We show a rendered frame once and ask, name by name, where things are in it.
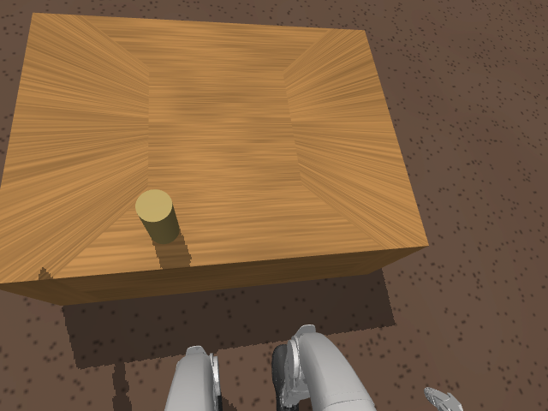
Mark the right robot hand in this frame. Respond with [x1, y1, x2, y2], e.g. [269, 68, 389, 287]
[424, 387, 463, 411]

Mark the can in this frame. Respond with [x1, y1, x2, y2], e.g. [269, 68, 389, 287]
[135, 189, 180, 244]

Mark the right robot foot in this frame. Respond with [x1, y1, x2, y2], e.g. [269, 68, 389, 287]
[271, 344, 299, 411]

